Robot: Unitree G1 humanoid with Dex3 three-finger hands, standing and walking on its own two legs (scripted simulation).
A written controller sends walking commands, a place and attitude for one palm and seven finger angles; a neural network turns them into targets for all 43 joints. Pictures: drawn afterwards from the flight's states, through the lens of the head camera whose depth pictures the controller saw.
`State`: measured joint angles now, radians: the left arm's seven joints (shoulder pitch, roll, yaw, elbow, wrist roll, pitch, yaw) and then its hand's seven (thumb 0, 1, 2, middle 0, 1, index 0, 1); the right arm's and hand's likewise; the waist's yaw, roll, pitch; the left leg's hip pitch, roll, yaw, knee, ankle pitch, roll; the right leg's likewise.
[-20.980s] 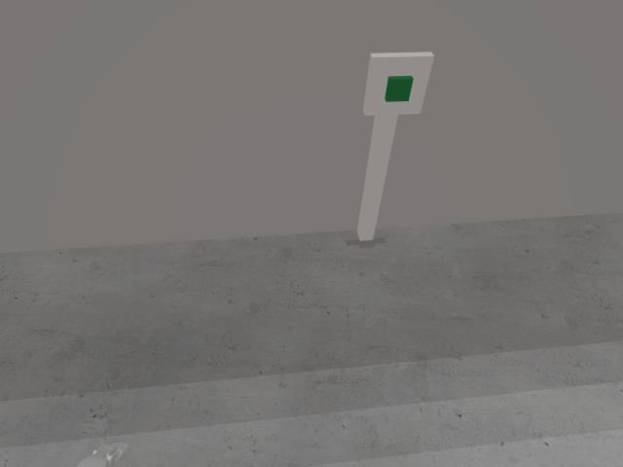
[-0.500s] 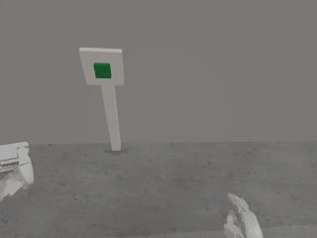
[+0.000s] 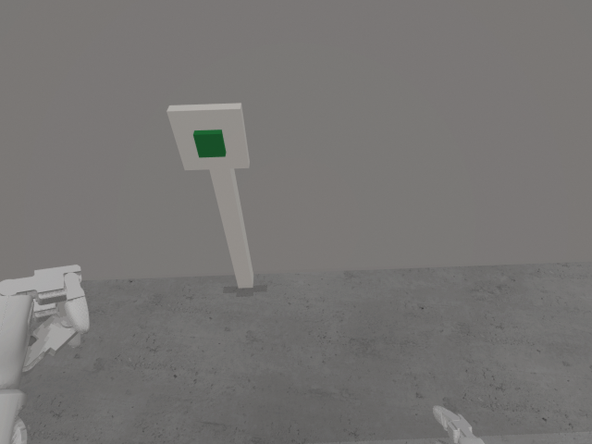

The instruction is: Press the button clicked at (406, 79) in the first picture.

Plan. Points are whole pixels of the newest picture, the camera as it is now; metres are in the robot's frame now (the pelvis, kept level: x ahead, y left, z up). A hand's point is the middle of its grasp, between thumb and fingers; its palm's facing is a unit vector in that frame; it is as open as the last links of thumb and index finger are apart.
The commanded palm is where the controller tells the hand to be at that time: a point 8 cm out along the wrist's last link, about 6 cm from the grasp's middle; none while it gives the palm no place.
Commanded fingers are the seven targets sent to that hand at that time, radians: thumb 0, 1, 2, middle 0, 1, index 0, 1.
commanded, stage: let the arm hang, fingers relaxed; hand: left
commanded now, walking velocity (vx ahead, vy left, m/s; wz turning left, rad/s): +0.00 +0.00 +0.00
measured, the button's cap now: (210, 143) +0.82 +0.26 -0.04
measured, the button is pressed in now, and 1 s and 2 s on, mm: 0 0 0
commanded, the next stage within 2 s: stand and wait in 1.06 s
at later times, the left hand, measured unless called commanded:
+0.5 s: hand out of the picture -0.02 +0.23 -0.16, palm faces +0.03 -0.96 -0.27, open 5.1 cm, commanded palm none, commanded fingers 0.00 0.90 0.90 -0.27 -0.38 -0.27 -0.38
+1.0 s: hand out of the picture +0.04 +0.22 -0.16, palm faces +0.00 -0.98 -0.22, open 7.4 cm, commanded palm none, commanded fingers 0.00 0.90 0.90 -0.20 -0.30 -0.20 -0.30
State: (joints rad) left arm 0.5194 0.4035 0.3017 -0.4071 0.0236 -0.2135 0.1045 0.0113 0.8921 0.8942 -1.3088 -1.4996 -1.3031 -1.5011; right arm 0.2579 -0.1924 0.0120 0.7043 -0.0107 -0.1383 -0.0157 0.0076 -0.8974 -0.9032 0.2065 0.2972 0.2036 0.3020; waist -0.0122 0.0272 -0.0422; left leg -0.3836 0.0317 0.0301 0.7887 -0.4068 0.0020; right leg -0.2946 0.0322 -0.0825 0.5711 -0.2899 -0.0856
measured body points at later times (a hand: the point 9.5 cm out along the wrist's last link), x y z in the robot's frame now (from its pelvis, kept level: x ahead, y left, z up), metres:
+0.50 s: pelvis -0.01 +0.02 +0.01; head +0.00 +0.01 +0.46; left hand -0.02 +0.28 -0.14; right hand +0.00 -0.22 -0.15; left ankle +0.01 +0.15 -0.73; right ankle +0.01 -0.07 -0.73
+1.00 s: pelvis +0.00 +0.04 +0.01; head +0.01 +0.03 +0.46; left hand +0.04 +0.27 -0.14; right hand +0.00 -0.18 -0.15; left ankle +0.01 +0.15 -0.73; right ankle +0.01 -0.07 -0.73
